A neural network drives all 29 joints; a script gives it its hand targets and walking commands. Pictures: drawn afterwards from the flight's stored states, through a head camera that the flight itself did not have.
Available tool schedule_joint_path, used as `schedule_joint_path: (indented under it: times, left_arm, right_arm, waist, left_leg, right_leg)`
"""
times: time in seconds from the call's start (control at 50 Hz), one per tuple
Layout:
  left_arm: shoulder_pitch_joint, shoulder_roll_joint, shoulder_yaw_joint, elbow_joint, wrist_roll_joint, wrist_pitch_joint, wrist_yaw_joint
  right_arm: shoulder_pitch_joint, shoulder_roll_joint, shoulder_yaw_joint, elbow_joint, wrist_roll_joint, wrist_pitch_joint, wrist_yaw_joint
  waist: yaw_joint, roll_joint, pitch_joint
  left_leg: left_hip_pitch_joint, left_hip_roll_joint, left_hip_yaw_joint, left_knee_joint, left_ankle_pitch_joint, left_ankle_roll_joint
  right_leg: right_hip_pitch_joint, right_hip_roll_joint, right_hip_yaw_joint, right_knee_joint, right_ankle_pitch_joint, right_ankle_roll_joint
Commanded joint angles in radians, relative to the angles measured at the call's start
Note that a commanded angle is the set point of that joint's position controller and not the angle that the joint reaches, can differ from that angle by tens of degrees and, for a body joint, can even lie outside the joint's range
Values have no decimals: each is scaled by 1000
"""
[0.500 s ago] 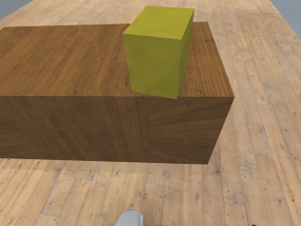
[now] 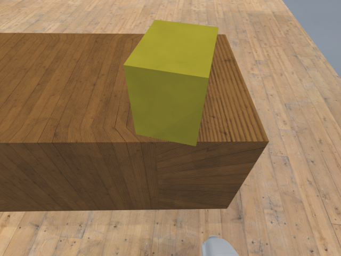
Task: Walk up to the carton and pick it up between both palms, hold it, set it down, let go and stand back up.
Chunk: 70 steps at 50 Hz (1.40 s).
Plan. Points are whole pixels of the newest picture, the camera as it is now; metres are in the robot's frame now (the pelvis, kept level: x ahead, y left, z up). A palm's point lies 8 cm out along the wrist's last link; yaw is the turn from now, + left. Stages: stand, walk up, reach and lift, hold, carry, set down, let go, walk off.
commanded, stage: walk up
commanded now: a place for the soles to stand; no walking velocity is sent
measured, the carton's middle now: (175, 83) +0.64 -0.02 +0.04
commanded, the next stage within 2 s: none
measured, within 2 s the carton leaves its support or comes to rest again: neither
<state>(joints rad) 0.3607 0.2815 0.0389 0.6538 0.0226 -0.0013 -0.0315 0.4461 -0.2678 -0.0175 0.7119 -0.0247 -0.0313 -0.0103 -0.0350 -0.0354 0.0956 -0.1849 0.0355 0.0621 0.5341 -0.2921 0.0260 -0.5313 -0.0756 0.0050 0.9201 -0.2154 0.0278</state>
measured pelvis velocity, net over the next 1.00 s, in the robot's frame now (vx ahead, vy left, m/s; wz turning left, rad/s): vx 0.04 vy -0.03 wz -0.08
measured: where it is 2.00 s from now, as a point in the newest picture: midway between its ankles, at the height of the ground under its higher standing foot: outside the picture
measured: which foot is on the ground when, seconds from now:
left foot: down 0.00-0.10, up 0.12-0.36, down 0.38-1.00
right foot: up 0.00-0.06, down 0.08-1.00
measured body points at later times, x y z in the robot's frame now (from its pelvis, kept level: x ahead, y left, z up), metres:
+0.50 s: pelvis +0.03 -0.02 -0.01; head +0.03 -0.01 +0.44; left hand +0.13 +0.23 -0.14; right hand +0.10 -0.29 -0.12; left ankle +0.02 +0.10 -0.74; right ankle +0.10 -0.14 -0.73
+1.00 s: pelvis +0.04 -0.03 -0.01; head +0.06 -0.04 +0.44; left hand +0.16 +0.23 -0.12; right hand +0.11 -0.29 -0.13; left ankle +0.02 +0.10 -0.74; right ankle +0.11 -0.15 -0.74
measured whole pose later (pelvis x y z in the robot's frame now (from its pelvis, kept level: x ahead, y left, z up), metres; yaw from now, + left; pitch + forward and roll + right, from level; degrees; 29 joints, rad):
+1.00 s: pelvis +0.04 -0.03 -0.01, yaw -5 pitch -1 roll +1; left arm 0.30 0.26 0.01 0.71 0.00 0.01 -0.01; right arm 0.32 -0.28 0.01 0.70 0.00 0.02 0.01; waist 0.00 0.00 0.05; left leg -0.19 0.04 0.09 0.57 -0.36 -0.01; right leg -0.37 0.02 0.05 0.58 -0.19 -0.01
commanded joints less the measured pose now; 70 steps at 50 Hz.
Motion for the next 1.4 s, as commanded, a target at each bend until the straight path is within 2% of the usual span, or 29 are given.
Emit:
schedule_joint_path:
  times: [0.0,0.04,0.06,0.08,0.1,0.12,0.2,0.28,0.34,0.4,0.44,0.52,0.58,0.76,0.94,0.96,0.98,1.02,1.04,1.06,1.1,1.12,1.14,1.16,1.18,1.2,1.22,1.3,1.38]
  left_arm:
    - [61,43,9,-56,9,-25,29]
    - [123,106,30,-35,11,-35,39]
    - [119,143,39,-44,16,-37,44]
    - [78,166,38,-85,14,-35,48]
    - [46,203,49,-84,-21,-12,52]
    - [-25,206,56,-100,-32,-1,56]
    - [-43,144,27,-91,-5,14,63]
    - [-67,144,32,-82,-2,26,59]
    - [-105,142,27,-80,-17,32,49]
    - [-73,75,16,-72,-33,26,38]
    - [-45,82,17,-44,-18,16,26]
    - [-85,116,13,-41,-7,-19,28]
    - [-66,117,16,-30,-21,-10,28]
    - [-53,140,18,-25,-26,-13,29]
    - [-53,136,15,-35,-23,-10,30]
    - [80,131,45,-18,15,-18,24]
    - [58,145,57,-24,24,-15,22]
    - [-42,108,49,-65,10,-14,13]
    - [-73,69,40,-82,2,-23,6]
    - [-87,54,35,-88,8,-37,4]
    - [-72,41,32,-88,10,-68,5]
    - [-19,45,38,-74,11,-77,8]
    - [67,60,56,-58,9,-77,9]
    - [159,100,82,-35,18,-74,14]
    - [265,188,99,-27,38,-70,28]
    - [297,245,113,-8,43,-55,47]
    - [268,248,116,1,33,-44,61]
    - [121,170,66,-30,33,-55,61]
    - [93,141,49,-2,30,-70,57]
  right_arm:
    - [-48,-181,-42,-106,7,-1,-1]
    - [-45,-155,-24,-119,16,9,3]
    - [7,-113,-6,-124,21,8,6]
    - [91,-48,21,-125,26,20,3]
    - [121,-74,15,-101,26,53,-13]
    - [63,-118,2,-89,15,77,-21]
    - [2,-127,-27,-79,16,79,-17]
    - [-11,-96,-25,-79,16,57,-7]
    - [15,-94,-39,-80,13,40,1]
    - [-138,-208,-64,-108,17,31,4]
    - [-253,-152,-41,-122,27,22,11]
    - [-146,-150,-30,-116,30,13,20]
    - [-137,-152,-33,-113,33,29,18]
    - [-103,-137,-24,-105,21,32,9]
    - [-105,-143,-23,-90,23,23,9]
    - [15,-154,-54,-69,-23,21,26]
    - [47,-166,-62,-59,-24,24,30]
    - [70,-191,-75,-42,-18,21,30]
    - [31,-210,-76,-38,-19,13,25]
    - [3,-206,-69,-36,-25,3,19]
    - [6,-190,-60,-24,-23,-9,17]
    - [-7,-176,-50,-27,-18,-10,21]
    - [-49,-172,-43,-38,-16,-7,26]
    - [-64,-144,-31,-50,-12,1,33]
    - [-46,-76,-13,-72,-11,8,42]
    - [-4,-112,-30,-87,-22,29,40]
    - [5,-163,-49,-86,-31,50,34]
    - [17,-138,-58,-71,-25,36,42]
    - [26,-104,-50,-73,-22,34,59]
  waist:
    - [26,154,-98]
    - [62,24,-159]
    - [57,-82,-207]
    - [29,-205,-247]
    - [31,-184,-236]
    - [37,-208,-181]
    - [43,-149,-94]
    - [50,-113,-119]
    - [8,-53,-108]
    - [41,176,-15]
    - [96,184,42]
    - [45,146,-76]
    - [44,139,-83]
    - [28,-58,-81]
    - [39,8,-144]
    - [40,34,-210]
    - [13,16,-110]
    - [-32,115,52]
    - [-34,198,131]
    - [-29,203,166]
    - [-9,157,88]
    - [22,131,17]
    - [72,87,-39]
    - [120,3,-51]
    - [154,-148,-63]
    - [144,-109,-48]
    - [127,-45,9]
    - [75,-9,73]
    - [54,-58,44]
  left_leg:
    - [-73,155,-77,59,563,136]
    - [-119,122,-86,178,319,63]
    - [-185,77,-54,282,130,26]
    - [-224,10,-32,399,-316,-22]
    - [-167,17,-67,456,-404,-42]
    - [-179,24,-69,473,-386,-48]
    - [-174,8,-71,412,-302,-62]
    - [-133,-9,-19,218,-197,-58]
    - [33,-17,-30,-44,21,-15]
    - [-274,237,-359,-261,-376,120]
    - [-378,182,-245,-261,-324,82]
    - [-147,107,-129,-105,100,21]
    - [-140,106,-136,-139,-100,40]
    - [-39,50,-68,-48,-67,11]
    - [-41,72,-61,-71,-8,11]
    - [-34,51,-57,-57,-475,54]
    - [-79,71,-102,-94,-584,78]
    - [-22,171,-249,-268,-654,149]
    - [34,270,-349,-338,-555,190]
    - [76,317,-369,-320,-330,211]
    - [101,251,-222,-177,109,163]
    - [2,190,-131,-114,125,125]
    - [-178,138,-67,-42,-60,90]
    - [-401,83,-24,95,-271,55]
    - [-502,-4,49,408,-328,-3]
    - [-502,-14,-37,574,-347,-14]
    - [-489,25,-84,617,-315,-4]
    - [-446,76,-124,603,-147,-23]
    - [-386,80,-82,484,-20,-52]
  right_leg:
    - [288,57,-50,-313,154,-17]
    - [446,49,-17,-453,328,-50]
    - [526,-54,96,-428,453,-86]
    - [524,-252,342,-443,498,-170]
    - [403,-301,386,-484,346,-292]
    - [297,-305,438,-554,117,-326]
    - [219,-139,246,-536,100,-218]
    - [232,-125,242,-498,-1,-213]
    - [95,-97,211,-480,-168,-138]
    - [175,81,11,-250,-217,-18]
    - [304,46,39,-289,-85,-36]
    - [304,13,86,-374,219,-56]
    - [274,23,101,-392,15,-57]
    - [169,-22,210,-505,-31,-87]
    - [255,-1,175,-425,129,-87]
    - [294,6,210,-427,-450,-115]
    - [189,11,231,-426,-562,-103]
    - [-48,99,62,-283,-395,-39]
    - [-147,117,-35,-166,-183,-19]
    - [-185,60,-13,-158,-142,-32]
    - [-29,58,-40,-302,-93,-53]
    - [164,88,-53,-363,-55,-61]
    - [385,107,-35,-379,-63,-69]
    - [591,54,94,-408,-184,-100]
    - [628,-180,472,-574,-455,-179]
    - [528,-329,733,-711,-671,-251]
    - [433,-360,770,-740,-720,-285]
    - [315,-254,407,-694,-320,-253]
    - [291,-191,224,-679,-96,-256]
